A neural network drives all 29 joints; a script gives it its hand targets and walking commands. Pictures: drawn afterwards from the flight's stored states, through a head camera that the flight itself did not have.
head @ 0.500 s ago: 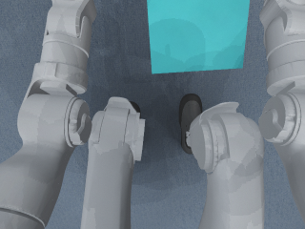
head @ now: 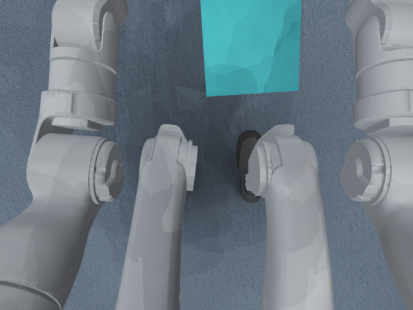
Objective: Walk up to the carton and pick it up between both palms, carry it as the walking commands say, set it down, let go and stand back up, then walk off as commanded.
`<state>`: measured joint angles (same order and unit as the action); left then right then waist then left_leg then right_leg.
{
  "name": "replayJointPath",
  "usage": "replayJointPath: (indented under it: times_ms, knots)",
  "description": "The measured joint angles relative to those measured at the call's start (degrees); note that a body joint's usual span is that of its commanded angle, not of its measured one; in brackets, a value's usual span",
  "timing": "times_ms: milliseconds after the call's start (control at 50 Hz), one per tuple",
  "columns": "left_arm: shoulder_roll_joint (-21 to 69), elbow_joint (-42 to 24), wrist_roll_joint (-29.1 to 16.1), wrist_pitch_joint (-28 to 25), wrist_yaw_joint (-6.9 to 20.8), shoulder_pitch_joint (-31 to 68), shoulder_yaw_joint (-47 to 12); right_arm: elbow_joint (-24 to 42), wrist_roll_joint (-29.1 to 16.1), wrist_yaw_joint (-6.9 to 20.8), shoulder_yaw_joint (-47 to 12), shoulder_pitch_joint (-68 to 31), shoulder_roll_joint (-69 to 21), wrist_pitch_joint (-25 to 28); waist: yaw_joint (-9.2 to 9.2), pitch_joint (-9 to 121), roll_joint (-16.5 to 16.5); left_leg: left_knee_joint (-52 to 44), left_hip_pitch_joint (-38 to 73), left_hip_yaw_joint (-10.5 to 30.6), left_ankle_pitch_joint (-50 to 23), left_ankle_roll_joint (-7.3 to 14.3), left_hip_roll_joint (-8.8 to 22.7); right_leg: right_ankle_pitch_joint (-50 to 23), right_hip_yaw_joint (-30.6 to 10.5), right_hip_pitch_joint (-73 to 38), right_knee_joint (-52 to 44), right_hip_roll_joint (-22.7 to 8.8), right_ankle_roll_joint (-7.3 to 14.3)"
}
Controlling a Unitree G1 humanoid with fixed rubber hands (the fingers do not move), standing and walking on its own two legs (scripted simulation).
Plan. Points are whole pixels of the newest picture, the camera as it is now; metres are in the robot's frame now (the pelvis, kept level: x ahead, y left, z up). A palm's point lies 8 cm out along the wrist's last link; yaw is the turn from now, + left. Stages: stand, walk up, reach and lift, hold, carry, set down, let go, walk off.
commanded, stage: set down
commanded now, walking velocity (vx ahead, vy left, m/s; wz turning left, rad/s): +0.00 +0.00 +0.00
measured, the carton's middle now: (241, 37) +0.50 -0.04 -0.33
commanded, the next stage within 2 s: let go in 0.72 s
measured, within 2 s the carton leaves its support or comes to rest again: neither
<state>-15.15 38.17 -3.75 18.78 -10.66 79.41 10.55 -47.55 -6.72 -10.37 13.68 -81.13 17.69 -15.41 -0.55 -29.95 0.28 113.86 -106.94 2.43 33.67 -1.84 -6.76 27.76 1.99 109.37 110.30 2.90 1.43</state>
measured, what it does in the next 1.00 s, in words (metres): rises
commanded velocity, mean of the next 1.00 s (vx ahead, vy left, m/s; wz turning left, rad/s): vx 0.00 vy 0.00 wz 0.00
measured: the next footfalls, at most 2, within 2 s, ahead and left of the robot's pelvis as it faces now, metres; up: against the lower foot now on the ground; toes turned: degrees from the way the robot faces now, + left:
none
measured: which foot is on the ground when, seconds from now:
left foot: down 0.00-1.00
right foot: down 0.00-1.00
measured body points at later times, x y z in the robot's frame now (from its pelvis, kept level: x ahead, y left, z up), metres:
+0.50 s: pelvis +0.01 -0.01 +0.13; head +0.36 -0.01 +0.40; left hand +0.57 +0.15 +0.02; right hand +0.56 -0.20 +0.01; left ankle +0.12 +0.11 -0.42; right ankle +0.15 -0.10 -0.42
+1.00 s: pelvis +0.02 +0.00 +0.21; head +0.36 +0.00 +0.49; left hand +0.53 +0.17 +0.08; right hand +0.51 -0.20 +0.05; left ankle +0.12 +0.11 -0.42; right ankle +0.15 -0.10 -0.42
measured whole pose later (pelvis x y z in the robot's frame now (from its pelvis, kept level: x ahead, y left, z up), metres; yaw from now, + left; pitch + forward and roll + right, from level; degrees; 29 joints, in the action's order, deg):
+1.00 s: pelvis +0.02 +0.00 +0.21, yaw +1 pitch +21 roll +0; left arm -13.4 30.8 -3.7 18.2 -9.8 62.4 10.5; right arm -36.7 1.5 -4.8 13.7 -61.1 14.1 -16.9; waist -0.7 -31.0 0.5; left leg 67.0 -66.9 4.8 21.2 -1.2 -5.4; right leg 17.1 -0.2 68.7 64.6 2.8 1.4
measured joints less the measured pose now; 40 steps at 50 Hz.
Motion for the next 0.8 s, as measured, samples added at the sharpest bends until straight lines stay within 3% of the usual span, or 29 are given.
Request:
replayJointPath:
  times_ms: [200,300,560,800]
  knots:
    - [0.0,-6.3,0.0,2.5,0.1,-4.4,0.0,4.7,0.2,1.0,0.0,3.7,0.4,-2.5,-0.04,0.0,0.0,-9.8,8.9,1.0,-1.3,0.0,0.3,-0.9,-0.1,-9.1,-9.6,0.2,0.0]
    - [0.0,-7.1,0.0,3.6,0.9,-5.1,0.0,8.7,0.2,1.1,0.0,5.4,0.4,-3.9,-0.04,0.0,0.0,-14.8,13.5,1.1,-2.5,0.0,0.5,-1.9,-0.6,-13.6,-14.3,0.3,0.0]
    - [0.0,-6.2,0.0,5.5,2.1,-5.8,0.0,9.5,0.2,1.7,0.0,6.0,-0.4,-6.5,-0.08,0.0,0.0,-30.4,25.5,1.3,-7.7,0.2,1.1,-6.5,-1.9,-25.7,-29.3,0.4,0.0]
    - [0.2,4.5,0.0,0.5,3.8,-5.9,0.0,6.7,5.3,2.9,0.0,7.5,-2.9,-3.5,-0.12,6.1,0.0,-41.8,29.8,2.0,-12.1,0.4,1.2,-10.4,-2.2,-30.3,-40.7,0.0,0.0]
